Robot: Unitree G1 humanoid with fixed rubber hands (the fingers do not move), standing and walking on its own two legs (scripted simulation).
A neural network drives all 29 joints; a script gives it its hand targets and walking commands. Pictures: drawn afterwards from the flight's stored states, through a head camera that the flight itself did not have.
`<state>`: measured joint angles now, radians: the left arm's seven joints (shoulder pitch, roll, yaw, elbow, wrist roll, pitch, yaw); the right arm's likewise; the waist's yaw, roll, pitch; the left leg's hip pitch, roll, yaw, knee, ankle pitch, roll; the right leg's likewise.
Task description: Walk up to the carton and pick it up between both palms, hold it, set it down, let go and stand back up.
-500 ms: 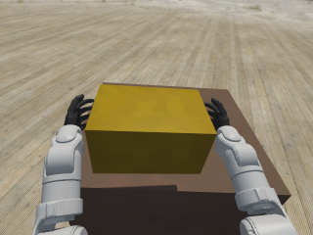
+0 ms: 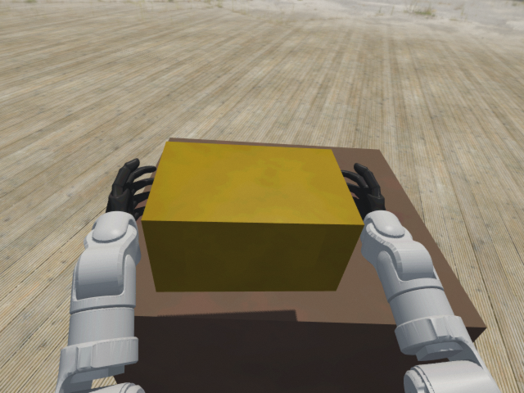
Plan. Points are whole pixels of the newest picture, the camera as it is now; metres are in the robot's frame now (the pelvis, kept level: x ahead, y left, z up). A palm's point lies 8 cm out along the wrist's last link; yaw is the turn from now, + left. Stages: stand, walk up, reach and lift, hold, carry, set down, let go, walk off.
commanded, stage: hold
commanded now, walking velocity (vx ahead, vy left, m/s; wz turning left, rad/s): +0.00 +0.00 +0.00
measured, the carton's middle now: (250, 215) +0.37 +0.01 +0.15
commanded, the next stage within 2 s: none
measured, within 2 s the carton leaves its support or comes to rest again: neither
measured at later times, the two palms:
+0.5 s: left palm (120, 215) +0.34 +0.19 +0.17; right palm (367, 215) +0.35 -0.17 +0.17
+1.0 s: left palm (123, 212) +0.35 +0.19 +0.17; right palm (368, 213) +0.35 -0.17 +0.17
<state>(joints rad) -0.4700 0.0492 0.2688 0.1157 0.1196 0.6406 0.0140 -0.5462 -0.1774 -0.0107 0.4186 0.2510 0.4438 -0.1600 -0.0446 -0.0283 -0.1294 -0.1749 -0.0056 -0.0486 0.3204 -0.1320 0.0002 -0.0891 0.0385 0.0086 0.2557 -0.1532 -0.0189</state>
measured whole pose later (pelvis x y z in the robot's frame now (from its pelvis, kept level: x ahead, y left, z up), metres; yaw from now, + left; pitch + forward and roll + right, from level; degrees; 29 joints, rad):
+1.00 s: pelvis +0.00 +0.00 +0.00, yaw +0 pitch -1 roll -1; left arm -0.50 0.05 0.28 0.16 0.12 0.64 0.01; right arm -0.57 -0.17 -0.03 0.45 0.24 0.44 -0.15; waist -0.04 -0.03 -0.13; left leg -0.17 -0.01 -0.05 0.31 -0.13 0.00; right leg -0.09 0.04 0.01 0.26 -0.15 -0.02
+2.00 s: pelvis +0.00 +0.00 +0.00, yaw +0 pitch +0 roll -1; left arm -0.50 0.06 0.28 0.17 0.12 0.63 0.01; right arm -0.57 -0.17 -0.03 0.44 0.23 0.44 -0.15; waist -0.04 -0.03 -0.13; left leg -0.19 -0.01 -0.05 0.32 -0.12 0.00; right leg -0.10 0.04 0.00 0.26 -0.15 -0.02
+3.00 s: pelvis +0.00 +0.00 +0.00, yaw +0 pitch -5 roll +0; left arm -0.53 0.03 0.35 0.32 0.21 0.43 -0.07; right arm -0.52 -0.04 -0.15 0.59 0.03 0.20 -0.11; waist -0.02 -0.05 -0.05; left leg -0.08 -0.02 -0.05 0.30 -0.14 0.00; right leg -0.01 0.03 0.00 0.26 -0.17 -0.02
